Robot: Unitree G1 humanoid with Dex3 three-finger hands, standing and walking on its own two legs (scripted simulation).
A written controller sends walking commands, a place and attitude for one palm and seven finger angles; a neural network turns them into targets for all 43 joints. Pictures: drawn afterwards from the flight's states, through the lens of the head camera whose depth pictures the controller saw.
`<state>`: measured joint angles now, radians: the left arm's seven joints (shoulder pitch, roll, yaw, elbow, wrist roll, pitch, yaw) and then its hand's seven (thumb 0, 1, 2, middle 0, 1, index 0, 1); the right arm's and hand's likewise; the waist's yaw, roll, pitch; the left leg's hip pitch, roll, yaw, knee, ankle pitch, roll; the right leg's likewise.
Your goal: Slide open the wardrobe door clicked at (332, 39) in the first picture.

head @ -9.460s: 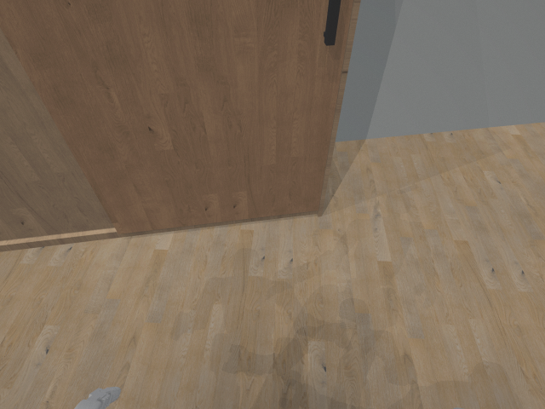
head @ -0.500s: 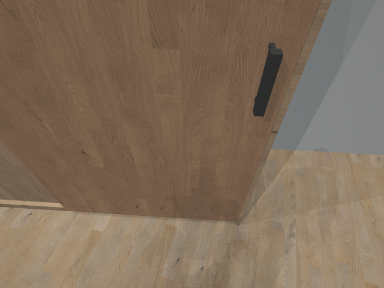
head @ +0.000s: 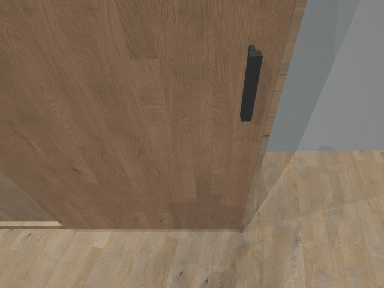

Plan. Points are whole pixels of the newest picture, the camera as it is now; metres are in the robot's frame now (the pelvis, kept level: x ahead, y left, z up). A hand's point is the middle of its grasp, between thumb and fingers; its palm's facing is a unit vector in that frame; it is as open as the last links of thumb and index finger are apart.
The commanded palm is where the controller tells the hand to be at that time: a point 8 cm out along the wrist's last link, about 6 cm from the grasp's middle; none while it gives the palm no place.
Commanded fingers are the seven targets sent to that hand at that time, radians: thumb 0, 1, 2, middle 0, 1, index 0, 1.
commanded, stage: come to a stop and stand still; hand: right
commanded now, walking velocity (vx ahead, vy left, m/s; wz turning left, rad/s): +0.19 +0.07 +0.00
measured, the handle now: (248, 84) +0.51 -0.12 +0.17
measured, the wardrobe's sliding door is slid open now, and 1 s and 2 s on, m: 0.00 0.00 0.00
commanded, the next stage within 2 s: look again from close up in 1.54 s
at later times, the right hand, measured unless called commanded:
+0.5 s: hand out of the picture +0.13 -0.16 -0.17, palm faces +0.04 +0.97 -0.24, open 7.3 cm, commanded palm none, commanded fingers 0.00 -0.90 -0.90 0.20 0.30 0.20 0.30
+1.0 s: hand out of the picture -0.02 -0.18 -0.17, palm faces +0.06 +0.98 -0.21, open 7.3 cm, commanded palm none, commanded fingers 0.00 -0.90 -0.90 0.20 0.30 0.20 0.30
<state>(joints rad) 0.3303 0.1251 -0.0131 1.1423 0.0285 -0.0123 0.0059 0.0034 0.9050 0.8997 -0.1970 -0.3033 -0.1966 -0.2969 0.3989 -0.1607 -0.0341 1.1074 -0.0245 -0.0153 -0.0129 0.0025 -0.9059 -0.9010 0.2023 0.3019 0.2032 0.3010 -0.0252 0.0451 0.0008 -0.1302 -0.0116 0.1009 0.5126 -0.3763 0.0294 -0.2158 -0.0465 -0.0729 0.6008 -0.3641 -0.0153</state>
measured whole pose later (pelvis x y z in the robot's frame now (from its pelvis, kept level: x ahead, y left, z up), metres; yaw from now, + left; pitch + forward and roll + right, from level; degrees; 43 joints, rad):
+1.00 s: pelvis -0.01 +0.00 +0.01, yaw +0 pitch +0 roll -1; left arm 0.23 0.16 0.02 1.03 0.02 0.00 0.03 0.00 0.94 0.90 -0.20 -0.30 -0.20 -0.30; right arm 0.30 -0.16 -0.03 1.06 -0.02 0.02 -0.03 0.00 -0.91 -0.90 0.20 0.30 0.20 0.30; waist -0.02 0.02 0.05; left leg -0.20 0.03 0.02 0.50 -0.28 -0.01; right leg -0.26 0.02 -0.09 0.48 -0.23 -0.05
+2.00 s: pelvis -0.01 -0.02 +0.01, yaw +0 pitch +0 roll +0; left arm 0.30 0.18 -0.01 1.05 0.02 -0.03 0.01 0.01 0.92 0.90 -0.20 -0.30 -0.20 -0.30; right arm 0.30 -0.17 0.00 1.04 -0.02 -0.02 -0.03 0.00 -0.91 -0.90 0.20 0.30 0.20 0.30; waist 0.01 -0.02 -0.01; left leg -0.21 0.04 0.01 0.51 -0.30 -0.02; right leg -0.26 0.03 -0.10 0.49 -0.23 -0.06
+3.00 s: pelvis -0.03 +0.03 -0.03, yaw -2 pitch +6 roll -1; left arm 0.18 0.22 0.02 0.62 -0.03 -0.23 0.02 0.01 0.90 0.90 -0.20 -0.30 -0.20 -0.30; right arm 0.33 -0.26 -0.25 0.23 0.27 -0.47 0.35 0.00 -0.70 -0.81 0.22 0.43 0.22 0.43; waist 0.03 0.02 -0.10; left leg -0.52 0.00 0.05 0.83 -0.43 0.04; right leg -0.57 -0.02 -0.05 0.80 -0.34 0.00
